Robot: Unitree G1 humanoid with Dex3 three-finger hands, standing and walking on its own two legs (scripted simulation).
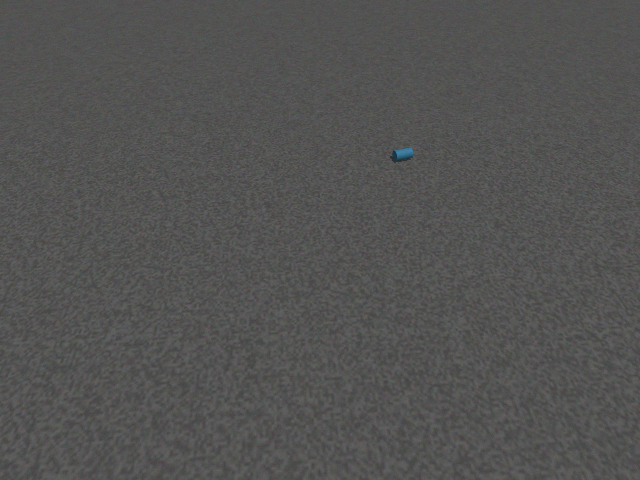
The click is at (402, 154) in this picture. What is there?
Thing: lying can
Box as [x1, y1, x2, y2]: [392, 147, 412, 160]
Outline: 412,149 409,147 394,150 392,153 393,159 398,160 411,157
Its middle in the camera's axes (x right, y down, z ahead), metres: +0.45 -0.48 +2.06
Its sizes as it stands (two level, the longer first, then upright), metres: 0.094 0.057 0.057
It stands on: the floor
